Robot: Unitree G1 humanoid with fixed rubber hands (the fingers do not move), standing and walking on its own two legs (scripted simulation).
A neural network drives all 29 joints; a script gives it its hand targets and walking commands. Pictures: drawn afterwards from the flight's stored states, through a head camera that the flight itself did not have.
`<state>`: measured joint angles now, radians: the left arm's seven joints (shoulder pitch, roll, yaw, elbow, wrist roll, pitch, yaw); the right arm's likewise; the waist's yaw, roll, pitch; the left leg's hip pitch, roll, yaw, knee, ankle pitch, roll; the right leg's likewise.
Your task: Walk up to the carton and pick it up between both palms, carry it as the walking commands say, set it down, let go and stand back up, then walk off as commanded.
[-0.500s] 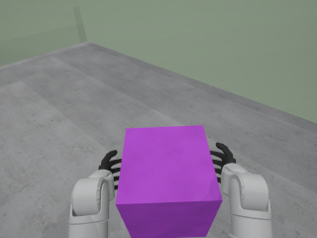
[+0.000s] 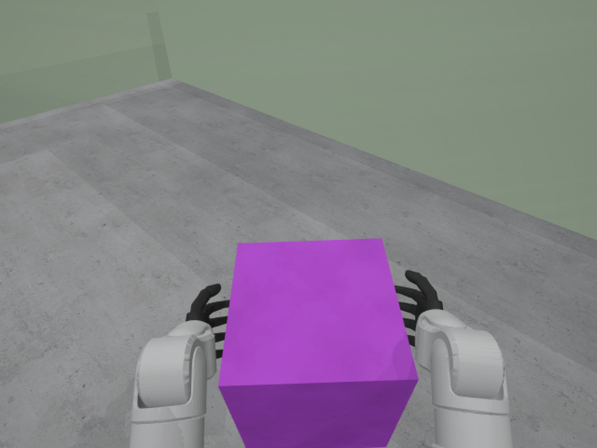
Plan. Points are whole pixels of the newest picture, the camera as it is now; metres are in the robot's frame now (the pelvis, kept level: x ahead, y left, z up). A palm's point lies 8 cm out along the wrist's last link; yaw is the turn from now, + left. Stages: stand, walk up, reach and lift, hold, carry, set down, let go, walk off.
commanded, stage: carry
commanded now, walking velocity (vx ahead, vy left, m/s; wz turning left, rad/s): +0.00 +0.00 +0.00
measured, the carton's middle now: (313, 347) +0.28 +0.00 +0.03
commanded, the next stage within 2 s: none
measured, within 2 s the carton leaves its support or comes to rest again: neither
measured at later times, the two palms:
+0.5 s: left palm (197, 335) +0.27 +0.14 +0.08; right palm (423, 322) +0.28 -0.14 +0.10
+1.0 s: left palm (205, 326) +0.29 +0.14 +0.07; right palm (420, 320) +0.29 -0.15 +0.08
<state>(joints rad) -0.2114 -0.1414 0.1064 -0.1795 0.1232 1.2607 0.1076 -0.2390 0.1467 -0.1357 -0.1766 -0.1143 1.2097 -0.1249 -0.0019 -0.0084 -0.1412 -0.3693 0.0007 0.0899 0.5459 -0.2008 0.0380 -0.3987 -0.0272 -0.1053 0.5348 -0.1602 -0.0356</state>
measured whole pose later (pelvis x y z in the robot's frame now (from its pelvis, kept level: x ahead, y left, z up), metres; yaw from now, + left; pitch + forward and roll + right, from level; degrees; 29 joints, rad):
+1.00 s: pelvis +0.02 +0.00 +0.00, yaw +0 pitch +1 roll +0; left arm -0.21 -0.14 0.10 -0.07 0.16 1.06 0.09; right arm -0.21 0.14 -0.13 -0.07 -0.13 1.00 -0.10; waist 0.00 0.00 -0.12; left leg -0.35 0.00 0.09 0.55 -0.23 0.04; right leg -0.38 -0.03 -0.11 0.55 -0.19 -0.03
